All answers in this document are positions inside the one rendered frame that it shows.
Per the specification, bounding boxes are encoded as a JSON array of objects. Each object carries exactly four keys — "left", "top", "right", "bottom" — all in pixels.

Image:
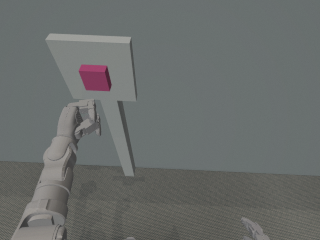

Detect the panel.
[{"left": 45, "top": 33, "right": 137, "bottom": 177}]

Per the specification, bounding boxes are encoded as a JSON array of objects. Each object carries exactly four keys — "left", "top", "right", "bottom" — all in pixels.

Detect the left robot forearm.
[{"left": 10, "top": 136, "right": 78, "bottom": 240}]

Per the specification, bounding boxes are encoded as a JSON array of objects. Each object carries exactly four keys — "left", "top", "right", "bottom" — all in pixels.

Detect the button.
[{"left": 79, "top": 64, "right": 112, "bottom": 92}]

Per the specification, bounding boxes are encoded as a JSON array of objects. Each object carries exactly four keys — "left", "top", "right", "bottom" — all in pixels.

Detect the robot left upper arm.
[{"left": 13, "top": 224, "right": 67, "bottom": 240}]

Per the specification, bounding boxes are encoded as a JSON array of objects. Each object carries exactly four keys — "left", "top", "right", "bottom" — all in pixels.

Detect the robot right hand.
[{"left": 241, "top": 217, "right": 270, "bottom": 240}]

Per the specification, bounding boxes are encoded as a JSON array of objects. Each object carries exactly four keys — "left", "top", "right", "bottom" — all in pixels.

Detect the robot left hand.
[{"left": 56, "top": 98, "right": 101, "bottom": 144}]

